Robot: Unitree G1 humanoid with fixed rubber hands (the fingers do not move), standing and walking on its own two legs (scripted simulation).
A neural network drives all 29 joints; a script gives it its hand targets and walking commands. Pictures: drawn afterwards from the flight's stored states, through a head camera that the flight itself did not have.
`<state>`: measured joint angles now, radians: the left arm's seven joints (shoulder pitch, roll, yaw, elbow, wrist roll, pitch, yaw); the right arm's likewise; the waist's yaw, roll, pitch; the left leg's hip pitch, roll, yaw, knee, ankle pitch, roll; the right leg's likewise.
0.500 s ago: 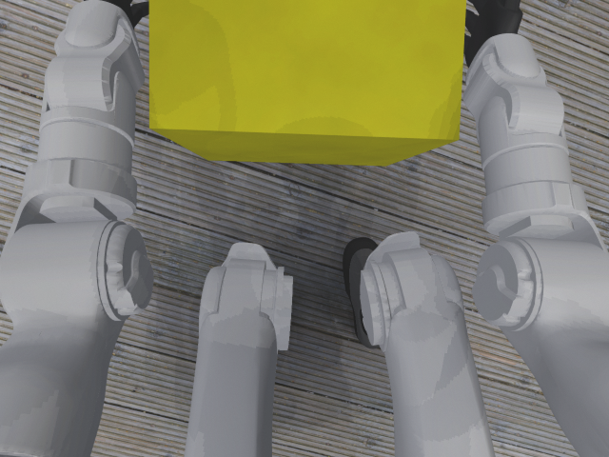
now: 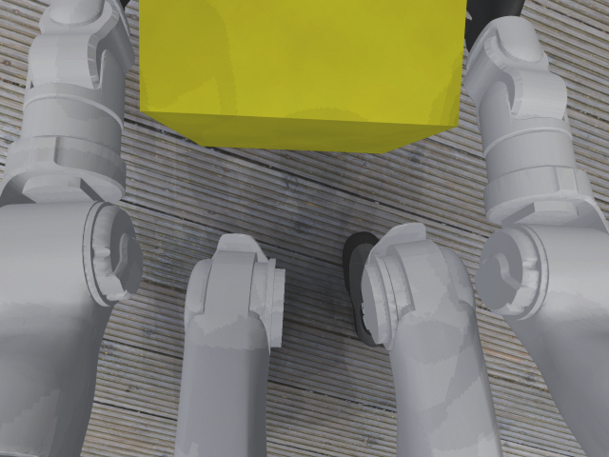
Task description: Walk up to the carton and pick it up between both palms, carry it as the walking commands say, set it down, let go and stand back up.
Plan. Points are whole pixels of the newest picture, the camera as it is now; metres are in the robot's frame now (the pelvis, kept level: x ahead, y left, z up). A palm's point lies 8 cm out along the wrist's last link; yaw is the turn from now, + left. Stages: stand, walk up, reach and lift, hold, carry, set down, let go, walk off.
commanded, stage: set down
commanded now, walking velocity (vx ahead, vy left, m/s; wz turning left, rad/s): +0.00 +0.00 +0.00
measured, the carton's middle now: (301, 10) +0.57 +0.00 -0.24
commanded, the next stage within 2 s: none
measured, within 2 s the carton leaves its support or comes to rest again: rests again in 0.64 s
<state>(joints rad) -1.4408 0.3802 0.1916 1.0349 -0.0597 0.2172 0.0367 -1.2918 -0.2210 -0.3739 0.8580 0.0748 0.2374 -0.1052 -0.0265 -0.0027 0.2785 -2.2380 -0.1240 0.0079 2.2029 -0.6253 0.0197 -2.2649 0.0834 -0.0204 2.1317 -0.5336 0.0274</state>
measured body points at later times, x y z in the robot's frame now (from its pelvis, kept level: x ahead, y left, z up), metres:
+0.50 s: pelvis -0.01 +0.00 -0.01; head +0.35 +0.02 +0.26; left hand +0.57 +0.19 -0.15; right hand +0.54 -0.18 -0.16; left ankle +0.09 +0.10 -0.34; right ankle +0.12 -0.11 -0.34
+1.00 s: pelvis -0.01 +0.00 -0.01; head +0.35 +0.02 +0.25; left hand +0.56 +0.20 -0.16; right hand +0.54 -0.18 -0.17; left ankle +0.09 +0.10 -0.34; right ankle +0.12 -0.11 -0.34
